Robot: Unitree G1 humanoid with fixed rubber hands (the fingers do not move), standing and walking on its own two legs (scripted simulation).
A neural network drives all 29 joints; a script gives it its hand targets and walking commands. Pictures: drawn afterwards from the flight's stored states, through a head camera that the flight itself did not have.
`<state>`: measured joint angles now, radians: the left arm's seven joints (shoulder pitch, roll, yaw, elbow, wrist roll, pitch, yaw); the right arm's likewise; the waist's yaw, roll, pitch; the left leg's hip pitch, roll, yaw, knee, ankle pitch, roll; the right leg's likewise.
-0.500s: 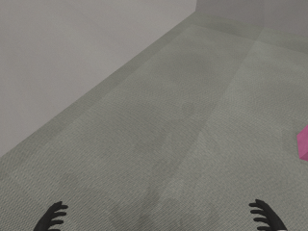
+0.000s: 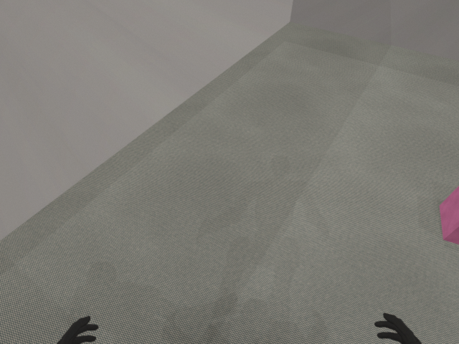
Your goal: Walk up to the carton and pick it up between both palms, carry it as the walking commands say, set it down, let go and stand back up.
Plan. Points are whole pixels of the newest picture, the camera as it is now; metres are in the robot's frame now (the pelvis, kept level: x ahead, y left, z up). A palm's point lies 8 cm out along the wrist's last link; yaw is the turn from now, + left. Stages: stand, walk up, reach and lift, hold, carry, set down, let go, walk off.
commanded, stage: stand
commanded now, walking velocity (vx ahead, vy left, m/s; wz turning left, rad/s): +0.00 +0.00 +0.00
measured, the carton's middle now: out of the picture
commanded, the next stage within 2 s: walk up in 0.70 s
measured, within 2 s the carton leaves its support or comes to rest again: neither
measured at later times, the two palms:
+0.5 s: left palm out of the picture +0.10 +0.31 -0.09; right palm out of the picture +0.10 -0.31 -0.09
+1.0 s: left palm out of the picture +0.14 +0.30 -0.08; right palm out of the picture +0.09 -0.36 -0.07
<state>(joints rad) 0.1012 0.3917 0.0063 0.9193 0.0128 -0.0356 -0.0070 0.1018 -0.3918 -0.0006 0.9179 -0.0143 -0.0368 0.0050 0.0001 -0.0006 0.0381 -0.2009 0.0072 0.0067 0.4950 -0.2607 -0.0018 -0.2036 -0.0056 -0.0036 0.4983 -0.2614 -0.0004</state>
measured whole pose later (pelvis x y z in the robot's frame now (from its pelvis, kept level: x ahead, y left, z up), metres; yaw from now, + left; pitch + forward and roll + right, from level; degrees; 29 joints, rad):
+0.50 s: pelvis +0.00 +0.00 +0.01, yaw +0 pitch -2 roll +0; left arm 0.09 0.40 0.00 1.04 0.01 -0.03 0.00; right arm 0.08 -0.39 0.00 1.04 -0.01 -0.03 0.00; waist 0.00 0.00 0.04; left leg -0.13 0.01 0.01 0.37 -0.19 0.00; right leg -0.14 0.00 0.00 0.37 -0.19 0.00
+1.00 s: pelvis +0.00 -0.01 +0.01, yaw -9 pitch +0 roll +1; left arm 0.17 0.43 0.08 0.87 0.06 0.04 -0.11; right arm 0.11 -0.45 -0.08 0.93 -0.02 -0.07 -0.02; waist 0.04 -0.02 0.02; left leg -0.14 0.05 0.15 0.37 -0.23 0.00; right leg -0.42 -0.03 0.02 0.79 -0.33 0.00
